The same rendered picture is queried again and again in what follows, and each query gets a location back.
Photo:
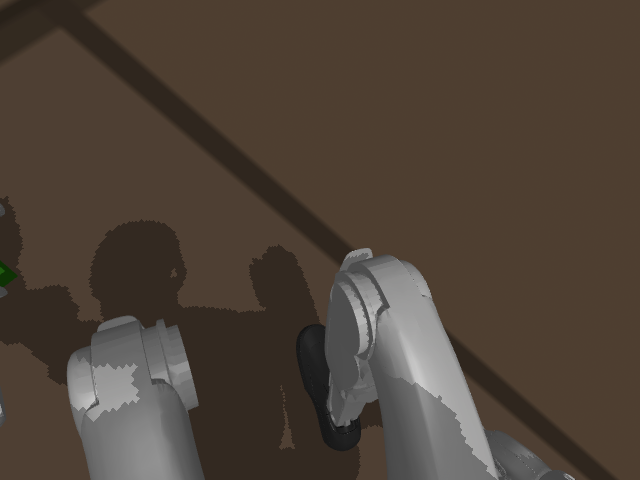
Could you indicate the right robot foot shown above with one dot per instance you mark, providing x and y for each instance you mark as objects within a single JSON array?
[{"x": 310, "y": 350}]

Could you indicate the cube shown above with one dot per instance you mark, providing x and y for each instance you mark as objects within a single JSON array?
[{"x": 6, "y": 275}]

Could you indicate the right robot hand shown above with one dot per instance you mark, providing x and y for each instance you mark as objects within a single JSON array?
[{"x": 513, "y": 461}]

